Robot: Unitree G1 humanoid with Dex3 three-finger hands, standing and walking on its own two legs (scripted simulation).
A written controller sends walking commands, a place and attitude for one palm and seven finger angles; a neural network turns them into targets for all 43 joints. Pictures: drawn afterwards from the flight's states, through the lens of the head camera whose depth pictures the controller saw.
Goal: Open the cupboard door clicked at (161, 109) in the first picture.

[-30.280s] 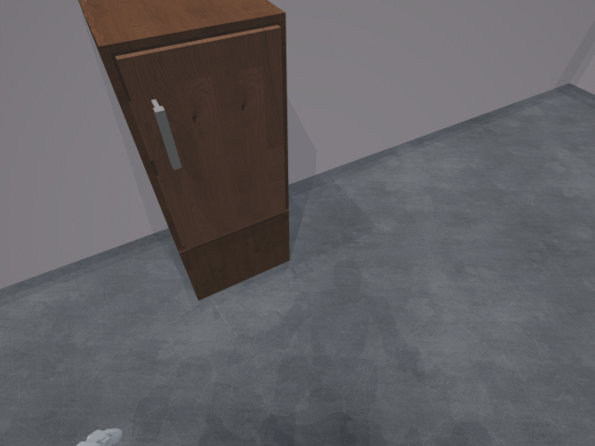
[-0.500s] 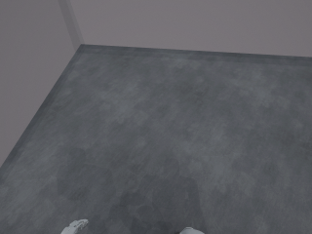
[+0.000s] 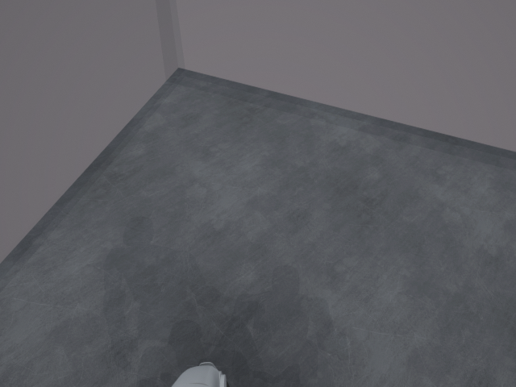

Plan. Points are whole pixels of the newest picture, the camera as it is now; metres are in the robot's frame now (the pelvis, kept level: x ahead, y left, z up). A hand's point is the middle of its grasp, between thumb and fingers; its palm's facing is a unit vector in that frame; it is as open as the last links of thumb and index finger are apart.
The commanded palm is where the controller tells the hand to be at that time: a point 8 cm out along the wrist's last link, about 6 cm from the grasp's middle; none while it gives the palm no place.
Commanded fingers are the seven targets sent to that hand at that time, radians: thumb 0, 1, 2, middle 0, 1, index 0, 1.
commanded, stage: turn to face it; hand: left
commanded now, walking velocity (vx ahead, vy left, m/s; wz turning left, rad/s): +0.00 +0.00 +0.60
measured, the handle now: out of the picture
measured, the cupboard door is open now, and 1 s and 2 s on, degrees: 50 50 50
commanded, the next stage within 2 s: none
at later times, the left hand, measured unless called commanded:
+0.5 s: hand out of the picture +0.11 +0.16 -0.13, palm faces +0.27 -0.92 -0.28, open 7.4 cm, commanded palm none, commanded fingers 0.00 0.90 0.90 -0.20 -0.30 -0.20 -0.30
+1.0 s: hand out of the picture +0.03 +0.17 -0.15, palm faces +0.59 -0.76 -0.25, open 7.4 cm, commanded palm none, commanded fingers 0.00 0.90 0.90 -0.20 -0.30 -0.20 -0.30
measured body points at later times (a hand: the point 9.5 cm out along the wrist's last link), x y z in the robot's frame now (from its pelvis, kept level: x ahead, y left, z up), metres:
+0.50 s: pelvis +0.06 -0.07 +0.02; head +0.11 -0.07 +0.47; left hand +0.10 +0.20 -0.11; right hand +0.19 -0.31 -0.13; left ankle +0.05 +0.06 -0.66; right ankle +0.07 -0.19 -0.71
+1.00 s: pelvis +0.09 -0.05 +0.02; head +0.12 -0.01 +0.47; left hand +0.00 +0.21 -0.13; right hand +0.33 -0.20 -0.11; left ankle +0.04 +0.04 -0.71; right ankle +0.17 -0.19 -0.65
